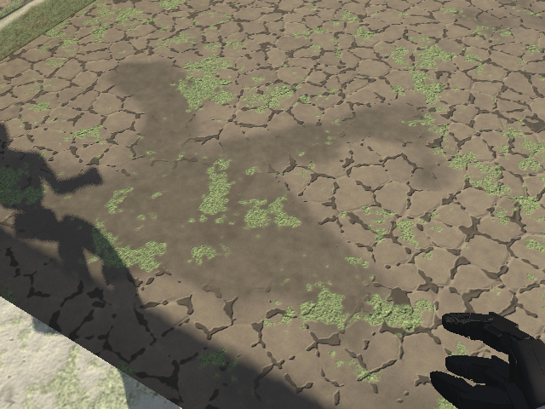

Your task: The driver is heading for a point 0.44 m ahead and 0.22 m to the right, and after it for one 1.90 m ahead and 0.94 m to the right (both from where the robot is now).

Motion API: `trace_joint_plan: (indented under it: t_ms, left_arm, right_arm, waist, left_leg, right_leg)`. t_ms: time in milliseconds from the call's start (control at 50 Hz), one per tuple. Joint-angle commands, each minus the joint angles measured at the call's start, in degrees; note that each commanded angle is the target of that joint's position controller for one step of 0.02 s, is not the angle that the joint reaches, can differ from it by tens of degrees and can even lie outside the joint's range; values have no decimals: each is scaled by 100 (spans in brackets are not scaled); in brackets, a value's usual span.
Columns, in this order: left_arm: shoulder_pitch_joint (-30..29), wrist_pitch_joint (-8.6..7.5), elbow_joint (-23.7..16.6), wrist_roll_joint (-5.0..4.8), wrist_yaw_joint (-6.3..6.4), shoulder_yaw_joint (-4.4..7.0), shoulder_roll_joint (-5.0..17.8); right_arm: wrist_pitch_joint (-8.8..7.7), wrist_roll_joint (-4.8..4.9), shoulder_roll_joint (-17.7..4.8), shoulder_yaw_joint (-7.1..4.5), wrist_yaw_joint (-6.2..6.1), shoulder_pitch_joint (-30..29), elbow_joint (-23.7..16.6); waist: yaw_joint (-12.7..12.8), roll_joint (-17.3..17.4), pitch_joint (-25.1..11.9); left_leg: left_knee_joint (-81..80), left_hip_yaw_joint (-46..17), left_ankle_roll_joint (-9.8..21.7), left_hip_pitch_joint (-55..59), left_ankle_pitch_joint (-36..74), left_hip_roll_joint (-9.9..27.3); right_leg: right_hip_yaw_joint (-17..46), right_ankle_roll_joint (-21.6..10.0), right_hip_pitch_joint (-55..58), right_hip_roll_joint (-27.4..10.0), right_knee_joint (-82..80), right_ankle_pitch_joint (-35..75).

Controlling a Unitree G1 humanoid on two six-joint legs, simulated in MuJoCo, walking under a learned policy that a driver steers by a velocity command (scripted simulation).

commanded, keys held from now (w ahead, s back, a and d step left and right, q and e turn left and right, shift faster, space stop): w+e+shift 1.00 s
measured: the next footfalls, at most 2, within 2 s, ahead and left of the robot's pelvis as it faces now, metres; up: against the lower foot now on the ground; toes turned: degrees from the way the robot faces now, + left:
left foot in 0.08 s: +0.13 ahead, +0.14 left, +0.00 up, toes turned -2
right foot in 0.42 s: +0.05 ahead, -0.05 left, +0.00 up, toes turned -17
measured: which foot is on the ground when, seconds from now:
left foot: up 0.00-0.06, down 0.08-0.44, up 0.46-0.68, down 0.70-1.00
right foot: down 0.00-0.12, up 0.14-0.40, down 0.42-0.72, up 0.74-1.00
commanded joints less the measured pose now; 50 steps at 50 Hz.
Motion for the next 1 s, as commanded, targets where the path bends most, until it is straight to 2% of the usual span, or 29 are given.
trace_joint_plan:
  t_ms: [20,60,100,120,140,160,240,280,360,420,440,460,480,500,540,600,640,660,680,700,720,740,760,780,800,820,860,940,1000]
  left_arm:
    - [-1244,-158,-541,-173,-102,90,604]
    - [-915,-82,-447,-270,-173,160,704]
    - [-524,5,-437,-306,-211,212,647]
    - [-429,-13,-490,-295,-213,148,439]
    - [-736,-8,-592,-294,-184,173,472]
    - [-1083,21,-714,-312,-152,242,615]
    - [-1044,96,-804,-188,-63,232,275]
    - [-919,187,-784,-158,-67,248,309]
    - [-1170,386,-930,-225,-168,162,254]
    - [-831,413,-766,-189,-257,96,107]
    - [-454,381,-585,-138,-254,135,277]
    - [-399,443,-651,-296,-215,330,878]
    - [-265,531,-732,-289,-166,458,1216]
    - [-477,542,-810,-155,-76,462,1263]
    - [-1040,471,-948,-88,20,363,999]
    - [-1627,365,-1146,-119,-60,230,642]
    - [-1678,347,-1168,-200,-118,257,832]
    - [-1667,263,-1158,-324,-107,333,1050]
    - [-1832,260,-1146,-392,-69,353,1053]
    - [-1874,274,-1149,-385,-52,337,933]
    - [-1654,293,-1138,-348,-2,242,542]
    - [-1378,267,-1354,-468,56,219,330]
    - [-1514,214,-1312,-390,96,327,569]
    - [-1703,190,-1269,-296,67,404,757]
    - [-1674,196,-1206,-255,25,417,790]
    - [-1652,248,-1174,-247,-44,379,778]
    - [-1610,353,-1149,-263,-220,350,805]
    - [-1511,510,-1025,-274,-192,198,666]
    - [-1591,405,-1033,-217,-164,132,608]
  right_arm:
    - [-99,2,-91,52,162,-345,-549]
    - [-69,-108,-73,67,205,-55,-456]
    - [-79,-185,-213,84,186,275,-431]
    - [-82,-139,-578,-32,147,152,-477]
    - [-72,-80,-774,-81,100,295,-490]
    - [-96,-96,-814,-95,37,462,-435]
    - [-357,-247,-461,-25,-249,519,-183]
    - [-489,-266,-365,0,-276,503,-103]
    - [-597,-238,-449,-47,-236,530,99]
    - [-469,-108,-464,-94,-291,366,115]
    - [-419,-129,-241,-44,-325,541,84]
    - [-336,-129,-295,-34,-357,120,-241]
    - [-314,-145,-535,-85,-330,-685,-648]
    - [-341,-132,-546,-96,-299,-710,-746]
    - [-375,-161,-520,-70,-274,-120,-586]
    - [-291,-207,-331,-9,-323,216,-480]
    - [-263,-136,-350,24,-228,249,-478]
    - [-258,-30,-388,18,-153,231,-501]
    - [-231,-45,-268,41,-105,439,-373]
    - [-206,-84,-205,41,-81,915,-196]
    - [-213,-271,-276,76,-137,1440,-15]
    - [-191,-402,-871,-87,-146,1549,-6]
    - [-152,-341,-1154,-228,-216,1690,15]
    - [-176,-303,-1057,-168,-269,1410,-65]
    - [-208,-288,-877,-74,-281,999,-103]
    - [-249,-272,-784,-4,-263,709,-105]
    - [-320,-265,-748,3,-190,392,-78]
    - [-406,-235,-741,-34,-97,275,-1]
    - [-367,-208,-899,-159,-105,660,160]
  waist:
    - [-511,-875,-582]
    - [-524,-651,-576]
    - [-499,177,-753]
    - [-586,1110,-1039]
    - [-808,1440,-912]
    - [-946,1424,-678]
    - [-595,806,-605]
    - [-434,613,-780]
    - [-449,672,-801]
    - [-172,162,-847]
    - [-102,-667,-929]
    - [219,-1636,-828]
    - [591,-1809,-604]
    - [419,-1618,-579]
    - [-52,-1177,-707]
    - [-327,-816,-777]
    - [-347,-772,-857]
    - [-433,-873,-908]
    - [-640,-729,-735]
    - [-915,-447,-613]
    - [-1024,721,-609]
    - [-1007,2188,-771]
    - [-1165,1882,-635]
    - [-1011,1251,-434]
    - [-773,1022,-321]
    - [-605,1156,-282]
    - [-412,965,-243]
    - [-280,600,-420]
    - [-412,160,-544]
  left_leg:
    - [-1145,713,-203,1489,715,523]
    - [-1574,1165,-105,2097,756,487]
    - [-1684,901,58,2623,1850,823]
    - [-2315,254,184,2550,1385,1259]
    - [-3089,-491,346,2265,583,1676]
    - [-3502,-1000,454,2211,99,1954]
    - [-3258,-919,568,2175,813,2296]
    - [-3102,-590,548,2150,1359,2340]
    - [-3033,412,359,1666,1526,2156]
    - [-2529,951,68,1062,996,2013]
    - [-1536,1578,-257,603,993,1472]
    - [-771,1731,-560,-300,623,845]
    - [-258,1107,-562,-1241,-676,583]
    - [276,659,-648,-1671,-858,636]
    - [595,409,-690,-1540,-542,711]
    - [213,464,-669,-298,-124,704]
    - [-142,592,-582,592,-66,605]
    - [-599,658,-446,1391,97,565]
    - [-1130,675,-459,2419,1230,562]
    - [-1721,742,-425,3060,1175,557]
    - [-2002,120,-250,3894,1434,1191]
    - [-2316,-1074,-94,4229,1906,2260]
    - [-2893,-1876,-6,3783,1282,2600]
    - [-3116,-1989,106,3245,573,2677]
    - [-3202,-1731,195,2812,321,2659]
    - [-3304,-1360,337,2496,206,2595]
    - [-3518,-755,338,1686,-534,2494]
    - [-3193,707,180,1276,183,2265]
    - [-2907,1173,132,1450,-280,2443]
  right_leg:
    - [1283,-610,-487,-748,-2024,1259]
    - [1215,-558,-390,-415,-1742,1394]
    - [815,-407,-414,24,-854,1158]
    - [186,-146,-407,350,-364,621]
    - [-23,-46,-528,450,224,194]
    - [94,-62,-919,460,704,-295]
    - [802,-46,-1428,235,1755,-47]
    - [736,7,-1260,135,1780,95]
    - [199,-5,-186,83,602,201]
    - [-133,-290,1186,252,-568,1099]
    - [182,-526,1692,258,-452,1484]
    - [1617,-1003,1831,-209,-950,1675]
    - [3103,-1360,1749,-700,-1597,1659]
    - [3442,-1626,1838,-992,-1778,1973]
    - [3164,-1535,1420,-785,-1459,2318]
    - [2710,-1143,258,-200,-1405,2098]
    - [2783,-1084,-188,-17,-1654,1991]
    - [2785,-1113,-519,-33,-1974,1204]
    - [2614,-932,-1161,222,-1804,938]
    - [2488,-805,-1487,355,-1561,437]
    - [2216,-574,-2094,693,-263,223]
    - [1770,-362,-2964,1087,646,-802]
    - [1633,-217,-3174,1049,1187,-640]
    - [1560,-131,-3085,909,1579,-222]
    - [1435,-84,-2902,755,1745,89]
    - [1224,-38,-2696,561,1872,268]
    - [884,37,-2119,418,2091,628]
    - [422,59,-1077,131,1438,1127]
    - [-121,-211,-341,97,287,1211]
Velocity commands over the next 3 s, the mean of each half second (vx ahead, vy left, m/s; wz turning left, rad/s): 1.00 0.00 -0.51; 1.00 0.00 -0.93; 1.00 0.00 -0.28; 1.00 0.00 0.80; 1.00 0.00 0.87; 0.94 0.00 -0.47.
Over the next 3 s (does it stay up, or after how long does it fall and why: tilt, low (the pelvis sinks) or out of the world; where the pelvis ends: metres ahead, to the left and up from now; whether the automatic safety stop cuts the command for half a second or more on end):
stays up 0.04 0.09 0.01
